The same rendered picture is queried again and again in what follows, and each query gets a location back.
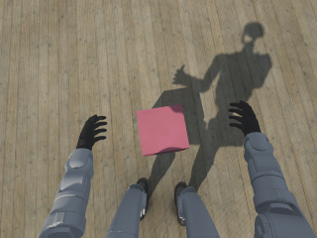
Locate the robot right shin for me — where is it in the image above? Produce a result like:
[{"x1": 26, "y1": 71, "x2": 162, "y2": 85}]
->
[{"x1": 180, "y1": 186, "x2": 200, "y2": 220}]

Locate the left robot foot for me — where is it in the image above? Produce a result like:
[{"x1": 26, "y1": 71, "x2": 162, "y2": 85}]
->
[{"x1": 137, "y1": 179, "x2": 149, "y2": 221}]

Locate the robot right forearm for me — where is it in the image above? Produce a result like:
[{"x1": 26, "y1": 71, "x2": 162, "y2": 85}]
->
[{"x1": 244, "y1": 132, "x2": 316, "y2": 238}]

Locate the carton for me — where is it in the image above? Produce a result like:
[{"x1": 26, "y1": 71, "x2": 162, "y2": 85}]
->
[{"x1": 136, "y1": 104, "x2": 190, "y2": 157}]

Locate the robot right upper arm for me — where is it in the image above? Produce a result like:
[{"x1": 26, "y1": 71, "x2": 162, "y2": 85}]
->
[{"x1": 254, "y1": 212, "x2": 315, "y2": 238}]

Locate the robot left hand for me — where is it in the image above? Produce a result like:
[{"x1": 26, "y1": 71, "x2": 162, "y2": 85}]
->
[{"x1": 76, "y1": 114, "x2": 108, "y2": 151}]

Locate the robot left forearm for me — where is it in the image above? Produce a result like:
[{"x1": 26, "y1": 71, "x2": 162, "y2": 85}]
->
[{"x1": 39, "y1": 148, "x2": 94, "y2": 238}]

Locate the robot right hand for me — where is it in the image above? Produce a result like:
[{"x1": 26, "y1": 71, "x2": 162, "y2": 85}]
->
[{"x1": 228, "y1": 100, "x2": 262, "y2": 137}]

